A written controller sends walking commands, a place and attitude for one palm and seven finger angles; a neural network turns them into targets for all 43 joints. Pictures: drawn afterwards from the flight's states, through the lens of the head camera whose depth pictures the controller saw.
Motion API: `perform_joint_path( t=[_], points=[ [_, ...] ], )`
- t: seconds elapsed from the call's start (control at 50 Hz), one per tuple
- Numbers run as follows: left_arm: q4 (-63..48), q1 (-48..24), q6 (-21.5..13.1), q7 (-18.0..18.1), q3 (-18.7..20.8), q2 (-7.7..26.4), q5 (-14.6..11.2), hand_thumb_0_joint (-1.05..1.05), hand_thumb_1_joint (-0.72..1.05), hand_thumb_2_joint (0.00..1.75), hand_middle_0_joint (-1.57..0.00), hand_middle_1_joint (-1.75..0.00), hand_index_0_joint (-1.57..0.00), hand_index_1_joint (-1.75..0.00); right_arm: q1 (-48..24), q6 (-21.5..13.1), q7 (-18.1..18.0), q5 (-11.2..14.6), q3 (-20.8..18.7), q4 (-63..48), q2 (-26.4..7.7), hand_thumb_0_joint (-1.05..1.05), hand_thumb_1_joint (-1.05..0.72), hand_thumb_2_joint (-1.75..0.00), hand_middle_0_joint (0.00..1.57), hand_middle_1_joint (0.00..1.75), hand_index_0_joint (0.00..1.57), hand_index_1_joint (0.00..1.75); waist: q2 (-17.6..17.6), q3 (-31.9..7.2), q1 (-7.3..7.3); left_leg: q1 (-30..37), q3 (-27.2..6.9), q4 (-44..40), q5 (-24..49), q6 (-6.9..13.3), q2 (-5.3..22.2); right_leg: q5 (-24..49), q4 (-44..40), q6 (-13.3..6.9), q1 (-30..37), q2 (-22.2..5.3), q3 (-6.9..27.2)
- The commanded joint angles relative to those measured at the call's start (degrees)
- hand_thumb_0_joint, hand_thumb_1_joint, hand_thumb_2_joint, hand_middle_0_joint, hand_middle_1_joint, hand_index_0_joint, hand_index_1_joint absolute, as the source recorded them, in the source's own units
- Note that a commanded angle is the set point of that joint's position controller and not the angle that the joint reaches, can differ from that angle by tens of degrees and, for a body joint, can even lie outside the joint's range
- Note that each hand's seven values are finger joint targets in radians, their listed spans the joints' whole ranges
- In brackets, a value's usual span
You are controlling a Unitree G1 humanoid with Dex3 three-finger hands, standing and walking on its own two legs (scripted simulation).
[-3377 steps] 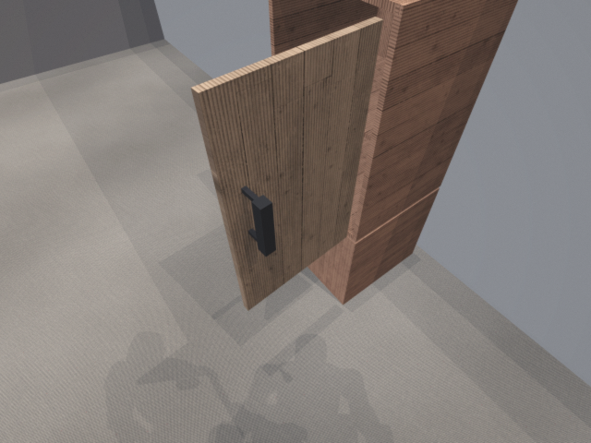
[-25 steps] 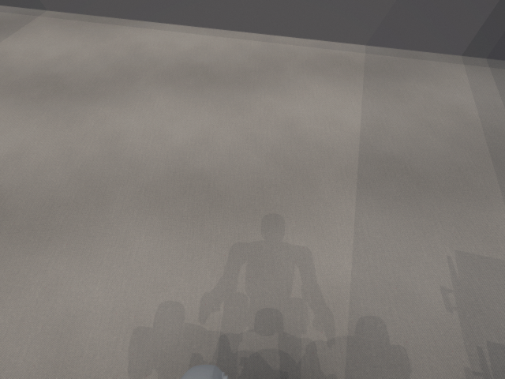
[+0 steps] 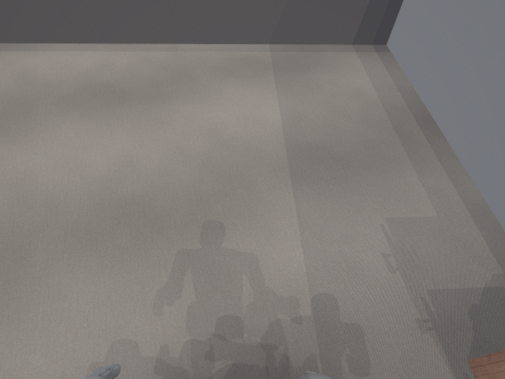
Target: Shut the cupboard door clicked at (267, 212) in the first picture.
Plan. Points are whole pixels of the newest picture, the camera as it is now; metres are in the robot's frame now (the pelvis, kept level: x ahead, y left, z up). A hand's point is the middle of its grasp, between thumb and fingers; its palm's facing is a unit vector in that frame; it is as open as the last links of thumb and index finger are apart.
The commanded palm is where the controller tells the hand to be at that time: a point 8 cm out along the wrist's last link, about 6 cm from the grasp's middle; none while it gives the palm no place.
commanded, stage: turn to face it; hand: left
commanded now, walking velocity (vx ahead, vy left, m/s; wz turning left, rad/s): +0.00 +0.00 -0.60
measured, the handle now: out of the picture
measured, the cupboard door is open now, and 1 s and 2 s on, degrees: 3 3 3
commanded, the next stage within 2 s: none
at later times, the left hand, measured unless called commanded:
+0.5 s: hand (160, 364) +0.16 +0.18 -0.18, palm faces -0.24 -0.95 -0.20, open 7.4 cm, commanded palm none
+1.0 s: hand (212, 334) +0.21 +0.09 -0.16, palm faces -0.52 -0.82 -0.26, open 7.4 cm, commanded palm none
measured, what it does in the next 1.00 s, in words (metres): steps on the spot, turning right: right foot, then left foot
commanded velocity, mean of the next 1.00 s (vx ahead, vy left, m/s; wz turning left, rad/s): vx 0.00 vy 0.00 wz -0.60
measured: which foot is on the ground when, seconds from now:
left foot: down 0.00-0.08, up 0.10-0.40, down 0.42-0.76, up 0.78-1.00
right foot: up 0.00-0.06, down 0.08-0.42, up 0.44-0.76, down 0.78-1.00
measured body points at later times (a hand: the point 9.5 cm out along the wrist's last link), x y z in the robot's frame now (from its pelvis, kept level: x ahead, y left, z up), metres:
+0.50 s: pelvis +0.02 +0.01 -0.01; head +0.07 +0.02 +0.44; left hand +0.17 +0.23 -0.16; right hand +0.02 -0.26 -0.13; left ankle +0.06 +0.12 -0.74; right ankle -0.02 -0.12 -0.70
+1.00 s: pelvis +0.03 -0.03 +0.00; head +0.07 -0.07 +0.45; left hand +0.24 +0.14 -0.14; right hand -0.05 -0.30 -0.14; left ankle +0.09 +0.10 -0.68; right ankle -0.04 -0.12 -0.74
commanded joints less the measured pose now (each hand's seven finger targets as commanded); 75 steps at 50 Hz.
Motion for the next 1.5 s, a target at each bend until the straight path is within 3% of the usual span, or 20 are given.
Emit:
perform_joint_path(
  t=[0.0,0.02,0.06,0.12,0.36,0.4,0.42,0.52,0.7,0.74,0.8,0.86,1.06,1.08,1.12,1.14,1.24,1.42,1.46,1.48],
  points=[
    [-4.76,1.02,-2.38,-0.39,0.0,2.84,0.22,0.0,0.9,0.9,-0.2,-0.3,-0.2,-0.3,2.19,-0.52,-0.27,0.09,-3.86,-2.65,-13.0,0.0,-0.9,-0.9,0.2,0.3,0.2,0.3,9.78,-6.74,-0.67,3.9,-3.98,0.86,31.69,4.84,10.98,8.22,-14.41,-1.72,7.88,2.15,-3.68],
    [-3.57,5.65,-2.82,-0.17,0.51,5.04,0.33,0.0,0.9,0.9,-0.2,-0.3,-0.2,-0.3,1.13,-0.5,0.05,0.54,-3.94,-3.25,-12.89,0.0,-0.9,-0.9,0.2,0.3,0.2,0.3,6.17,-8.8,1.92,-0.46,-1.54,8.11,27.01,2.38,8.99,16.37,-21.03,-2.84,16.21,0.63,-1.55],
    [-1.46,12.32,-3.76,1.41,1.94,14.6,0.15,0.0,0.9,0.9,-0.2,-0.3,-0.2,-0.3,-2.4,0.12,0.32,1.14,-2.22,-7.48,-6.98,0.0,-0.9,-0.9,0.2,0.3,0.2,0.3,-16.14,-9.8,4.95,-23.15,-2.38,32.46,-19.51,-3.11,-3.94,51.18,-25.32,-14.54,26.65,-21.41,25.83],
    [-3.57,4.44,-3.16,2.78,1.43,10.58,0.11,0.0,0.9,0.9,-0.2,-0.3,-0.2,-0.3,-3.29,0.43,-0.48,1.07,-2.19,-6.31,-8.39,0.0,-0.9,-0.9,0.2,0.3,0.2,0.3,-15.05,-8.28,1.9,-27.1,-11.98,39.89,-10.86,-3.22,-0.91,36.26,-25.6,-15.69,21.45,-16.37,22.43],
    [-4.89,-1.54,-1.98,1.9,1.17,8.92,0.11,0.0,0.9,0.9,-0.2,-0.3,-0.2,-0.3,7.47,-0.77,-0.21,1.29,-1.84,-3.06,-6.84,0.0,-0.9,-0.9,0.2,0.3,0.2,0.3,-8.53,-7.43,-3.38,0.17,-7.87,-3.44,4.41,-2.49,-5.55,15.88,-21.04,-8.31,2.58,-7.11,21.21],
    [-6.9,0.46,-1.58,1.07,-0.05,2.89,-0.77,0.0,0.9,0.9,-0.2,-0.3,-0.2,-0.3,9.23,-1.56,-0.76,-0.05,-3.24,-3.66,-16.05,0.0,-0.9,-0.9,0.2,0.3,0.2,0.3,17.58,-7.47,-3.13,6.66,-30.84,-16.6,5.33,6.37,16.39,-7.87,-0.32,-1.84,-10.38,5.69,6.89],
    [-7.25,-0.62,-1.86,0.73,0.19,4.77,-0.09,0.0,0.9,0.9,-0.2,-0.3,-0.2,-0.3,9.07,-1.41,-0.8,-0.24,-3.05,-4.37,-16.47,0.0,-0.9,-0.9,0.2,0.3,0.2,0.3,12.58,-6.85,-3.67,0.45,-33.58,-17.31,4.45,10.64,21.09,-11.41,10.78,-1.56,-8.44,3.13,6.35],
    [-5.11,-1.15,-1.25,-0.45,0.33,2.65,-0.15,0.0,0.9,0.9,-0.2,-0.3,-0.2,-0.3,4.11,-1.64,-1.36,-0.34,-2.01,-4.17,-11.15,0.0,-0.9,-0.9,0.2,0.3,0.2,0.3,9.77,-6.44,-1.17,5.23,-12.08,-9.65,31.89,8.41,11.68,-3.75,15.93,0.8,-8.86,0.04,2.6],
    [-4.63,1.08,-2.21,-0.37,-0.01,2.75,-0.01,0.0,0.9,0.9,-0.2,-0.3,-0.2,-0.3,4.19,-0.46,-0.22,0.21,-3.89,-2.44,-13.34,0.0,-0.9,-0.9,0.2,0.3,0.2,0.3,10.68,-8.09,-0.32,1.37,-3.63,0.97,25.75,3.99,11.49,9.57,-17.79,-1.93,11.11,2.39,-3.48],
    [-2.57,7.71,-3.43,0.88,1.73,12.51,0.85,0.0,0.9,0.9,-0.2,-0.3,-0.2,-0.3,2.94,-0.19,0.59,1.11,-2.84,-5.35,-7.13,0.0,-0.9,-0.9,0.2,0.3,0.2,0.3,-16.11,-9.48,2.98,-20.76,2.6,21.17,-10.21,-2.78,0.44,31.64,-28.24,-8.81,29.47,-16.15,20.85],
    [-3.06,4.57,-2.96,2.37,1.64,11.88,0.07,0.0,0.9,0.9,-0.2,-0.3,-0.2,-0.3,-2.45,1.02,-0.43,1.01,-2.48,-6.22,-8.27,0.0,-0.9,-0.9,0.2,0.3,0.2,0.3,-16.93,-4.69,2.42,-27.5,-11.08,38.52,-12.86,-2.95,-1.19,26.22,-29.82,-15.47,17.38,-17.62,26.57],
    [-4.99,-1.31,-3.18,2.53,0.63,8.52,0.25,0.0,0.9,0.9,-0.2,-0.3,-0.2,-0.3,1.09,0.78,0.41,0.61,-2.33,-3.95,-7.37,0.0,-0.9,-0.9,0.2,0.3,0.2,0.3,-10.48,-7.26,-1.27,-21.52,-9.53,33.29,-4.69,-3.82,-1.41,27.99,-26.78,-12.48,15.19,-11.35,16.18],
    [-4.24,-0.35,-2.6,2.35,1.41,9.79,0.28,0.0,0.9,0.9,-0.2,-0.3,-0.2,-0.3,3.84,-0.37,-0.22,1.52,-1.89,-4.4,-6.46,0.0,-0.9,-0.9,0.2,0.3,0.2,0.3,-9.4,-9.53,-2.29,-5.75,-8.36,1.32,1.68,-3.01,-6.12,29.88,-20.26,-10.31,10.9,-8.5,23.11],
    [-4.54,-1.13,-2.32,2.25,1.12,8.31,-0.17,0.0,0.9,0.9,-0.2,-0.3,-0.2,-0.3,6.2,-0.89,-0.43,1.4,-1.99,-3.54,-7.81,0.0,-0.9,-0.9,0.2,0.3,0.2,0.3,-6.43,-10.03,-3.43,1.87,-9.05,-6.64,7.05,-2.5,-4.5,24.67,-17.31,-7.49,5.5,-5.62,21.08],
    [-6.5,1.33,-2.17,1.26,-0.08,3.65,-0.69,0.0,0.9,0.9,-0.2,-0.3,-0.2,-0.3,7.53,-1.31,-0.8,0.14,-3.27,-4.65,-16.47,0.0,-0.9,-0.9,0.2,0.3,0.2,0.3,16.68,-9.88,-2.99,8.79,-30.63,-14.4,18.33,8.49,19.42,-12.01,4.66,-1.3,-9.06,5.19,5.79],
    [-6.65,-0.48,-2.03,1.21,0.0,5.34,0.06,0.0,0.9,0.9,-0.2,-0.3,-0.2,-0.3,7.3,-1.29,-0.99,-0.2,-2.98,-4.59,-16.07,0.0,-0.9,-0.9,0.2,0.3,0.2,0.3,13.67,-8.5,-3.65,5.06,-31.21,-13.12,21.51,11.51,21.14,-12.81,14.28,-0.93,-9.12,2.93,7.28],
    [-4.76,-0.83,-1.45,-0.29,0.21,3.21,-0.16,0.0,0.9,0.9,-0.2,-0.3,-0.2,-0.3,3.3,-1.51,-1.44,-0.08,-1.99,-5.15,-11.42,0.0,-0.9,-0.9,0.2,0.3,0.2,0.3,9.5,-7.29,-1.44,9.04,-11.04,-7.35,41.12,8.38,11.34,-3.93,17.93,1.11,-10.01,0.04,2.95],
    [-5.43,-2.68,-1.82,-0.54,-0.39,2.44,-0.02,0.0,0.9,0.9,-0.2,-0.3,-0.2,-0.3,4.13,-0.58,-0.33,-0.1,-3.63,-2.86,-13.65,0.0,-0.9,-0.9,0.2,0.3,0.2,0.3,12.15,-7.0,-1.98,5.51,-4.11,-2.66,32.95,6.16,13.16,2.02,-7.67,-1.36,4.09,1.6,-2.77],
    [-3.54,4.24,-2.44,-0.14,0.3,5.22,0.21,0.0,0.9,0.9,-0.2,-0.3,-0.2,-0.3,2.15,-0.42,0.12,0.49,-3.75,-3.4,-13.36,0.0,-0.9,-0.9,0.2,0.3,0.2,0.3,6.27,-8.49,2.17,-2.43,-0.9,7.47,24.78,2.09,10.48,14.28,-20.43,-3.17,17.49,0.61,-1.06],
    [-2.35,8.34,-3.19,0.62,1.27,11.47,0.75,0.0,0.9,0.9,-0.2,-0.3,-0.2,-0.3,2.21,-0.29,0.55,1.18,-2.97,-4.99,-9.54,0.0,-0.9,-0.9,0.2,0.3,0.2,0.3,-10.67,-10.78,3.92,-14.77,3.28,20.6,5.42,-1.78,3.38,26.49,-25.81,-7.72,28.18,-11.58,14.53]
  ],
)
